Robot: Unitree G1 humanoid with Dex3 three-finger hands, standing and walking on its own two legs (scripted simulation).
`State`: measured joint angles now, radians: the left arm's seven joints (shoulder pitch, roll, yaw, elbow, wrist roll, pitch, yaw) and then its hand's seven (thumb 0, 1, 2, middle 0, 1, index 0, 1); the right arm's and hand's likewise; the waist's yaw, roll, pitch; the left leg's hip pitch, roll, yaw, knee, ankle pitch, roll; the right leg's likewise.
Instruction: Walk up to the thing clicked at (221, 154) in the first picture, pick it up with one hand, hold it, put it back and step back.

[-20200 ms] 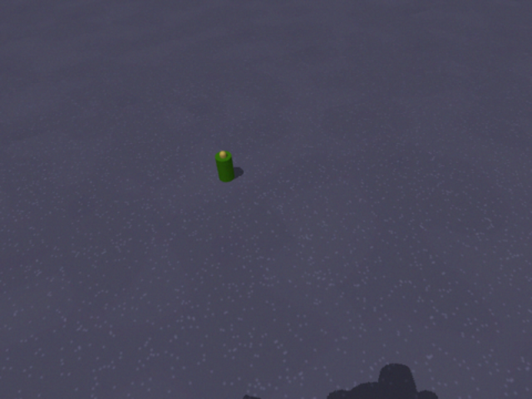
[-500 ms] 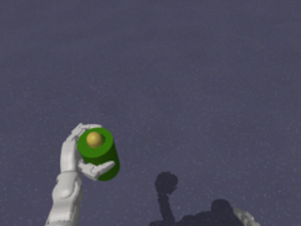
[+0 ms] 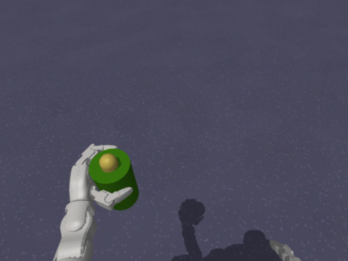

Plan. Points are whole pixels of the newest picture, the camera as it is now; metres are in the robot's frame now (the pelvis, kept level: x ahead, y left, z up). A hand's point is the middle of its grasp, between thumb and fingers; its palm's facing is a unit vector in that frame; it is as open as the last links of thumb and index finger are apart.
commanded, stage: crouch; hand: left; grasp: from the side
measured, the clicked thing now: (115, 178) +0.32 +0.16 +0.01
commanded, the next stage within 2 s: lower in 1.96 s
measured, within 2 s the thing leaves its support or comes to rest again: neither
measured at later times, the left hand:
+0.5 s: hand (119, 189) +0.33 +0.18 -0.08, palm faces +0.18 -0.98 -0.03, open 11.5 cm
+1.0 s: hand (126, 209) +0.36 +0.21 -0.33, palm faces +0.23 -0.97 -0.05, open 11.6 cm
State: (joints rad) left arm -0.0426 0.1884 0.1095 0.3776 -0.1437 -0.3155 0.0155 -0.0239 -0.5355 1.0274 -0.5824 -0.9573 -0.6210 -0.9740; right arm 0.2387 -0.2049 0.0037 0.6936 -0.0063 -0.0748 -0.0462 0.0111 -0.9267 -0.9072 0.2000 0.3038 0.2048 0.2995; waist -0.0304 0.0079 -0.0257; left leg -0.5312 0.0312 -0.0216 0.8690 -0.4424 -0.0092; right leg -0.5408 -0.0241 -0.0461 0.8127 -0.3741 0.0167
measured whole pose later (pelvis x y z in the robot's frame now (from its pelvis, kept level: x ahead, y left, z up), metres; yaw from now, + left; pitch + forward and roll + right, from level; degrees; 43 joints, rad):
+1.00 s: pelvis -0.07 +0.00 -0.27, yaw -2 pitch +34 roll -4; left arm -0.55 0.34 0.43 1.05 -0.10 -0.77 -0.05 -0.03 -0.55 1.04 -0.59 -0.95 -0.63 -0.96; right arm 0.10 -0.25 0.00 0.76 -0.10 -0.05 0.08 0.01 -0.94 -0.91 0.20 0.30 0.21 0.30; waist -0.14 -0.01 -0.16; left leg -1.87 0.01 -0.08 1.99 -0.72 -0.02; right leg -1.89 -0.04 -0.05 1.92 -0.63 0.00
